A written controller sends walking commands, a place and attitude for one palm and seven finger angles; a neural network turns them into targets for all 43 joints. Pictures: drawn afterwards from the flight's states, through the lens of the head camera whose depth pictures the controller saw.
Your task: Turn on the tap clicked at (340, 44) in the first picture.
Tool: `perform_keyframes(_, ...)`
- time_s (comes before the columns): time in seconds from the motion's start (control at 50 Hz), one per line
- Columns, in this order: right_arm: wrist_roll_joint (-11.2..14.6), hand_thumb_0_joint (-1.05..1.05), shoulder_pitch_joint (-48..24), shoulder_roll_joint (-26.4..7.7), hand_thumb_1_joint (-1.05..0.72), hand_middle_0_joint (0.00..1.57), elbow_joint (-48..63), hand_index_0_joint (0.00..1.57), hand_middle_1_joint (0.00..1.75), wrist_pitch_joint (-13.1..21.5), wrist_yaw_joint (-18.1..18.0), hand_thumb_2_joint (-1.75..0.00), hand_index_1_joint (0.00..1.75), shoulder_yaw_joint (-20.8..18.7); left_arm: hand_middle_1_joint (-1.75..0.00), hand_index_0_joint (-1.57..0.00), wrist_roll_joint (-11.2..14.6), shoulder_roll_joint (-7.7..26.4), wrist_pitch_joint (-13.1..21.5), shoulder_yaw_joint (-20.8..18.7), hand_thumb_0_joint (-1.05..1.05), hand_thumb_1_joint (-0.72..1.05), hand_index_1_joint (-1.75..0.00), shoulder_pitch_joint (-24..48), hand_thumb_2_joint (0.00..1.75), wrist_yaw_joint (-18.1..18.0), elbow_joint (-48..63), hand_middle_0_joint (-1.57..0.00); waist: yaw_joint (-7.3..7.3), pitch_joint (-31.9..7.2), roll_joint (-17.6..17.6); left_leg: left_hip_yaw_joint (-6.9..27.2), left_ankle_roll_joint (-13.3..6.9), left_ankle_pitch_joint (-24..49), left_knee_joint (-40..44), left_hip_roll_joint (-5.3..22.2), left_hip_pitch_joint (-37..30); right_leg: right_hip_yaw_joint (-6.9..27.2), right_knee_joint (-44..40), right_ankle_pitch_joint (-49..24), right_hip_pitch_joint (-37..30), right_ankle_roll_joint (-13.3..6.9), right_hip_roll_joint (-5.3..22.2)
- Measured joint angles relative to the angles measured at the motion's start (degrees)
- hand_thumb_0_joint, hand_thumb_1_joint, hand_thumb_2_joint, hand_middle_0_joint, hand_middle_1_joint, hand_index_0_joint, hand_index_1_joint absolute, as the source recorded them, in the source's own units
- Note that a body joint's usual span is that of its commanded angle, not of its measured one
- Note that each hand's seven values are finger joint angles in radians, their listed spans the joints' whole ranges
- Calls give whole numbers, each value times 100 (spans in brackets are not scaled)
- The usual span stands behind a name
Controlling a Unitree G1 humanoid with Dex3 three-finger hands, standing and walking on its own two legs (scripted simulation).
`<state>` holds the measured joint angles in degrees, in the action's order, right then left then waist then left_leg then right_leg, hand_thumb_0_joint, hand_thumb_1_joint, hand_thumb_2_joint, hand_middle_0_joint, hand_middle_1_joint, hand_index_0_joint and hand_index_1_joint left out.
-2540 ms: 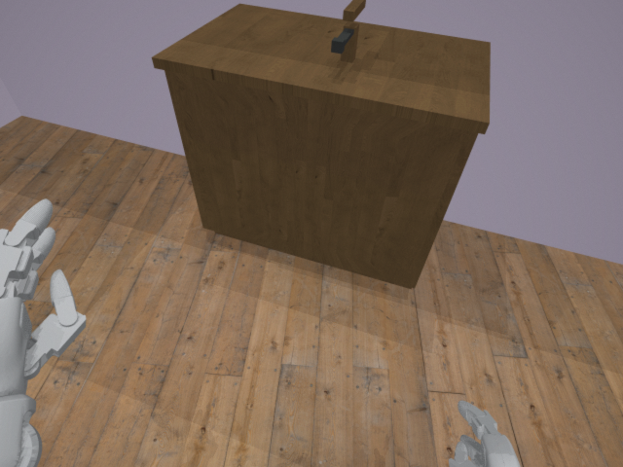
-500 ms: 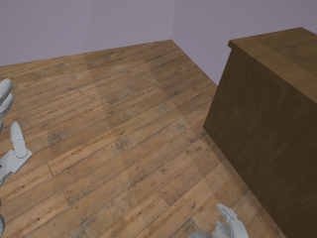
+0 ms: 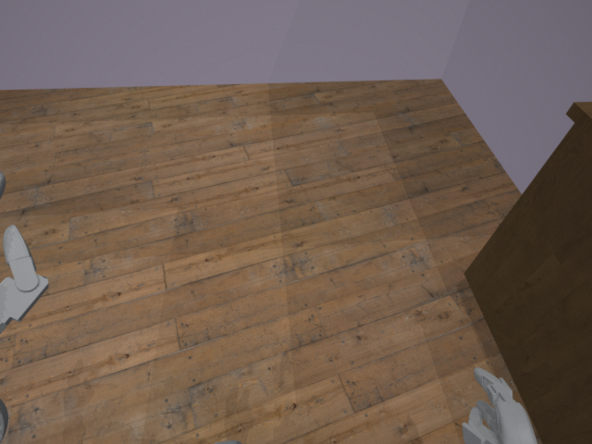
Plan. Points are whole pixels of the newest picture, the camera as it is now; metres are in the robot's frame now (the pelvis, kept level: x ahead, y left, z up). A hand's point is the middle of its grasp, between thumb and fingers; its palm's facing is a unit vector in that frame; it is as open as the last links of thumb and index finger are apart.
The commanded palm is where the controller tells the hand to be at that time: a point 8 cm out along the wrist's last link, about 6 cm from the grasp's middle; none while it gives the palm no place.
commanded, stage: walk to a spot facing it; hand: left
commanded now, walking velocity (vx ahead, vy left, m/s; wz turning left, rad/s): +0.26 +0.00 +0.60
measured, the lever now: out of the picture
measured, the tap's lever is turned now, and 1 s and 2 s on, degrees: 0 0 0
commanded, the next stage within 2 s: none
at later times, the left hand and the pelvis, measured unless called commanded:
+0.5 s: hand (64, 296) +0.20 +0.23 +0.19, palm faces +0.68 -0.63 -0.39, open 7.4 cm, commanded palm +0.14 +0.26 +0.20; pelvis +0.08 -0.06 +0.01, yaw +19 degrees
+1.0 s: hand (2, 356) +0.14 +0.23 +0.21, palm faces +0.76 -0.43 -0.49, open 7.4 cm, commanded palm +0.08 +0.25 +0.20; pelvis +0.11 -0.08 +0.01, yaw +35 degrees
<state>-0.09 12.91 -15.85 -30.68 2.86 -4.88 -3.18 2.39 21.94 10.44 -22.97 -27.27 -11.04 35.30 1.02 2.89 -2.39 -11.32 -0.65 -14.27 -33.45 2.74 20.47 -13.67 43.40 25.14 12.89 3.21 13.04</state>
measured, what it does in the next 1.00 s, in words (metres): walks ahead, turning left: right foot, then left foot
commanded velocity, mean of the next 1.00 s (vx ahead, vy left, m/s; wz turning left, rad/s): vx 0.11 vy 0.00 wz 0.59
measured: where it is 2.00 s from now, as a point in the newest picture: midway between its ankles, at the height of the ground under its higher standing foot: outside the picture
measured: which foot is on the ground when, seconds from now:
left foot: down 0.00-0.36, up 0.38-0.70, down 0.72-1.00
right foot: down 0.00-0.00, up 0.02-0.34, down 0.36-0.72, up 0.74-1.00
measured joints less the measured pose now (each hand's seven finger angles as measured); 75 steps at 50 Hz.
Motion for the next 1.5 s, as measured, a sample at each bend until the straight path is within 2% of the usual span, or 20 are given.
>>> perform_keyframes(0.06, 57, 1, -367, 289, -90, 20, -101, 19, 29, 73, 89, -90, 30, 0, -30, -21, -22, 50, 59, -4, 1, 89, -30, 458, 90, 40, -273, -21, -130, 246, 1, 215, -220, -1, -610, -15, 163, 800, 2304, 593, 931, 12, -320)
perform_keyframes(0.12, 108, 1, -449, 630, -90, 20, -204, 19, 29, 74, 229, -90, 30, 187, -30, -21, -55, 108, -41, 40, 1, 89, -30, 550, 90, 187, -347, -20, -244, 207, 47, 519, -149, -77, -495, -18, 103, 1026, 3008, 361, 1620, 48, -600)
perform_keyframes(0.2, 113, 1, -222, 916, -90, 20, -257, 20, 30, 192, 294, -90, 30, 432, -30, -21, 6, 62, 21, 65, 2, 89, -30, 102, 90, 273, 33, -21, -202, 61, 210, 852, -46, 127, -3, 7, -108, 928, 2022, -225, 1834, 95, -669)
perform_keyframes(0.32, 67, 1, 162, 917, -90, 21, -457, 20, 30, 222, 178, -90, 30, 601, -30, -21, -9, -15, 42, 26, 1, 89, -30, -102, 90, 278, -373, -21, 105, -226, 630, 1310, 51, 62, 244, 74, -328, 646, -225, -272, 885, 145, -957)
perform_keyframes(0.36, 61, 1, 222, 859, -90, 21, -472, 20, 30, 198, 137, -90, 30, 614, -30, -21, -64, -5, -93, 53, 1, 89, -30, 89, 90, 266, -635, -21, 146, -308, 609, 1347, -15, -487, -300, 44, -77, 614, -1079, -304, 439, -7, -993)
perform_keyframes(0.42, -35, 1, 25, 530, -90, 21, -756, 20, 30, 124, 133, -90, 30, 527, -30, -21, -106, -354, -288, 373, 1, 89, -30, 508, 90, 248, -992, -20, 231, -168, 616, 1341, 87, -1227, -2458, -109, 625, 451, -717, -972, 488, -393, -797)
perform_keyframes(0.5, -52, 2, -191, 190, -90, 21, -854, 20, 30, -20, 81, -90, 30, 336, -30, -21, -85, -591, -291, 615, 1, 89, -30, 300, 90, 268, -910, -20, 104, -2, 468, 998, 346, -896, -3797, -56, 1080, 238, -987, -817, 131, -403, -561)
perform_keyframes(0.66, -45, 2, -212, -24, -90, 20, -131, 20, 30, -69, -52, -90, 30, -21, -30, -21, 19, 76, -77, 142, 1, 89, -30, -91, 90, 118, -61, -21, -97, 100, 60, 310, 367, -825, -1025, 106, 309, -173, -1024, -671, 82, -330, -240)
perform_keyframes(0.72, 2, 1, -209, -75, -90, 20, 87, 19, 30, -95, -37, -90, 30, -57, -30, -21, 80, 138, -10, -44, 1, 89, -30, -146, 90, 30, 161, -21, -109, 31, 73, 191, 229, 53, 102, -44, -237, -221, -317, -333, 360, -213, -122)
perform_keyframes(0.76, 35, 1, -334, 108, -90, 20, 50, 19, 29, -51, -9, -90, 30, -79, -30, -21, 127, 199, 52, -87, 1, 89, -30, 54, 90, 49, 27, -21, -139, 129, -29, 260, -14, 168, -165, -112, -145, 279, 852, 193, 790, -22, -184)
perform_keyframes(0.84, 93, 1, -387, 530, -90, 20, -112, 19, 29, 87, 238, -90, 30, 147, -30, -21, 25, 161, -42, 49, 1, 89, -30, 239, 90, 236, -241, -20, -220, 186, 64, 682, 11, -81, -170, -43, -118, 851, 1992, 572, 1414, 123, -751)
perform_keyframes(0.92, 91, 1, -202, 789, -90, 20, -124, 20, 30, 206, 377, -90, 30, 393, -30, -21, 87, 113, -85, 141, 2, 89, -30, -155, 90, 335, 128, -21, -177, 133, 262, 1057, 130, 160, 118, 5, -131, 851, 1092, 36, 1375, 172, -923)
perform_keyframes(1.02, 84, 1, 7, 857, -90, 21, -234, 20, 30, 217, 315, -90, 30, 556, -30, -21, 110, 201, -101, 11, 1, 89, -30, -305, 90, 347, -24, -21, 98, -23, 570, 1416, 259, 138, -16, 6, -12, 728, -648, -187, 525, 165, -1135)
perform_keyframes(1.08, 53, 1, -61, 695, -90, 21, -464, 20, 30, 144, 253, -90, 30, 546, -30, -21, 36, 4, -259, 142, 1, 89, -30, 116, 90, 309, -506, -21, 216, -20, 668, 1444, 217, -931, -1478, -115, 489, 526, -771, -913, 431, -421, -1051)
perform_keyframes(1.14, -2, 1, -138, 457, -90, 21, -704, 20, 30, 50, 207, -90, 30, 497, -30, -21, 30, -337, -373, 342, 1, 89, -30, 342, 90, 261, -944, -21, 196, -18, 583, 1195, 350, -961, -3267, -253, 934, 381, -909, -833, 232, -543, -826)
perform_keyframes(1.18, -5, 2, -175, 346, -90, 21, -744, 20, 30, 14, 129, -90, 30, 435, -30, -21, 20, -446, -388, 450, 1, 89, -30, 333, 90, 256, -1061, -20, 94, -5, 487, 1015, 429, -876, -3680, -211, 1001, 241, -1129, -922, 83, -517, -708)
perform_keyframes(1.28, -54, 2, -189, 150, -90, 21, -486, 20, 30, 2, -44, -90, 30, 211, -30, -21, 23, -295, -312, 528, 2, 89, -30, 95, 90, 228, -704, -21, -95, 9, 188, 651, 407, -934, -2389, 13, 520, -74, -1377, -1083, 59, -523, -506)
perform_keyframes(1.42, -61, 1, -119, -60, -90, 20, -25, 19, 30, -51, -69, -90, 30, -3, -30, -21, 92, 56, -102, 135, 1, 89, -30, -81, 90, 77, 164, -21, -96, -67, 10, 471, 211, -514, 23, -12, -539, -369, -582, -792, 610, -387, -251)
perform_keyframes(1.46, -38, 1, -184, 94, -90, 20, -58, 19, 29, -4, -45, -90, 30, -4, -30, -21, 128, 142, -21, 23, 1, 89, -30, 76, 90, 73, 90, -21, -90, 6, -169, 497, 62, -310, -162, -154, -444, 86, 360, -162, 961, -176, -221)
perform_keyframes(1.5, -11, 1, -174, 299, -90, 20, -168, 19, 29, 103, 36, -90, 30, 60, -30, -21, 18, 141, 31, 10, 1, 89, -30, 215, 90, 147, -143, -21, -131, -2, -94, 697, -3, -384, -286, -124, -381, 542, 1506, 378, 1323, -49, -537)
